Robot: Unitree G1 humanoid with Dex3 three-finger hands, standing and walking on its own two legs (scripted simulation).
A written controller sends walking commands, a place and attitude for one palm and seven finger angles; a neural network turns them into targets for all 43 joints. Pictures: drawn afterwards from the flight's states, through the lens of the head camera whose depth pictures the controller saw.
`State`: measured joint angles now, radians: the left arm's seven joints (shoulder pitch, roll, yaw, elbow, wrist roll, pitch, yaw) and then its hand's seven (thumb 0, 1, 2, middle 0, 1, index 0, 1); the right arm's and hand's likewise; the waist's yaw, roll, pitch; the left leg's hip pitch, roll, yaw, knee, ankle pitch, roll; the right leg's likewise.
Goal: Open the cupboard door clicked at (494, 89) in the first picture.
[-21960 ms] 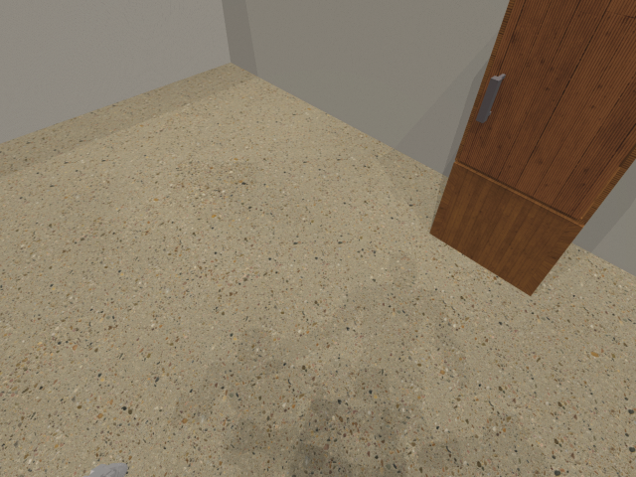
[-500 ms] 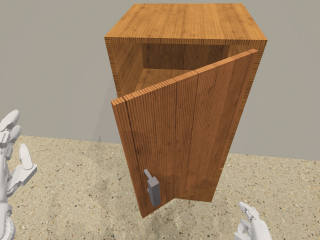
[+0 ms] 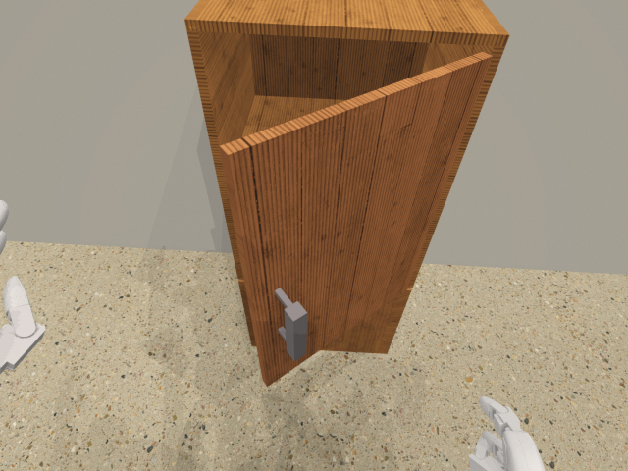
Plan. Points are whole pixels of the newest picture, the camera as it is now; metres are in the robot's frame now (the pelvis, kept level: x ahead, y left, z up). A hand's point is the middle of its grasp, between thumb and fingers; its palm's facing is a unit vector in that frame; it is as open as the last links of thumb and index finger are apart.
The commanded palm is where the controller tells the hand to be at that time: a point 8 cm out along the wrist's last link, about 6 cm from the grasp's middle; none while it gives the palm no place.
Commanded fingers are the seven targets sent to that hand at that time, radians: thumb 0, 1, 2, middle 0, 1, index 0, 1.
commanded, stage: step back with the hand held close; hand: left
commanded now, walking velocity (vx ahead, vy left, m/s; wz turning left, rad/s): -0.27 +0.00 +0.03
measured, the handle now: (288, 323) +0.35 +0.06 -0.07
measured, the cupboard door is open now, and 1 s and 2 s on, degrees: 39 39 39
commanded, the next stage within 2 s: stop stepping back and stand still in 1.18 s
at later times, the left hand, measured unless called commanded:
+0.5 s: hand (2, 368) +0.16 +0.27 +0.17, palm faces +0.49 -0.73 -0.47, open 7.4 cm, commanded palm +0.09 +0.31 +0.19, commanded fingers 0.00 0.90 0.90 -0.20 -0.30 -0.20 -0.30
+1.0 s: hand (52, 418) +0.13 +0.21 +0.17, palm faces +0.31 -0.81 -0.50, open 7.4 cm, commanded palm +0.05 +0.27 +0.19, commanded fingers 0.00 0.90 0.90 -0.20 -0.30 -0.20 -0.30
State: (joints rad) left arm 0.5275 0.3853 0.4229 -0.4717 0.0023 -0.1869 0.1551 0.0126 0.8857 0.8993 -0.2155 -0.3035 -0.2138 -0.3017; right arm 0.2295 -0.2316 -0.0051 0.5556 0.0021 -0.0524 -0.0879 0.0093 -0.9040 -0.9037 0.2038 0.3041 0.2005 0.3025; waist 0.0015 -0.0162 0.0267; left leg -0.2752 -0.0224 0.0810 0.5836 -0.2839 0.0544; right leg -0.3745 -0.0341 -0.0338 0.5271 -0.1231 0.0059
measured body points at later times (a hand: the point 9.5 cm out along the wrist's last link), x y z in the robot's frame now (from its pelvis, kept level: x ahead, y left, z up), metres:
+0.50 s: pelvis -0.03 +0.00 -0.02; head -0.01 +0.02 +0.43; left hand +0.13 +0.31 +0.19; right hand +0.14 -0.23 -0.09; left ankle +0.02 +0.09 -0.73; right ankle +0.08 -0.12 -0.73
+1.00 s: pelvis -0.09 -0.03 +0.01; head -0.05 -0.01 +0.46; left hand +0.11 +0.25 +0.20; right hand +0.10 -0.25 -0.07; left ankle -0.05 +0.08 -0.70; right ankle -0.13 -0.12 -0.73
